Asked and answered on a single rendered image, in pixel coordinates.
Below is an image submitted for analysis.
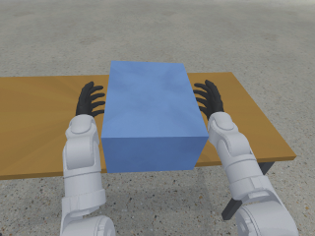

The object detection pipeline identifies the robot left hand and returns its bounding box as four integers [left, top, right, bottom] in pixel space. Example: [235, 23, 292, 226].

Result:
[75, 81, 105, 118]

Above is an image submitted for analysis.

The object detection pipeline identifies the robot right hand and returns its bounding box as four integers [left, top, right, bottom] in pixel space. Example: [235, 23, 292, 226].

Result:
[193, 80, 224, 121]

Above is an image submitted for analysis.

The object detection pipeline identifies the carton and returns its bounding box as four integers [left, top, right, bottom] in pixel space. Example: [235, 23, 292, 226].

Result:
[100, 60, 209, 173]

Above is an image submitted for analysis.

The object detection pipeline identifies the right robot forearm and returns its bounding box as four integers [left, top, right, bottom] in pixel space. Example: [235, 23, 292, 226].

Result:
[207, 111, 299, 236]

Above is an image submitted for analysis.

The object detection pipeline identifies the robot right upper arm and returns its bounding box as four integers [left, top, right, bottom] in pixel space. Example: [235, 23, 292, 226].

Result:
[235, 201, 298, 236]

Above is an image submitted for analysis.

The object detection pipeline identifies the robot left upper arm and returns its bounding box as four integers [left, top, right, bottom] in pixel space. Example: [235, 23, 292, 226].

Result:
[62, 215, 116, 236]

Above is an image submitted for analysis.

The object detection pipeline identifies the table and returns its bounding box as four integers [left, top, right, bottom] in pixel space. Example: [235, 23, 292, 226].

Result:
[0, 72, 297, 236]

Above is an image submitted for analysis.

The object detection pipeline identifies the left robot forearm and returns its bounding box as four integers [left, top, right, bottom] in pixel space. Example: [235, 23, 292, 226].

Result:
[60, 114, 106, 236]

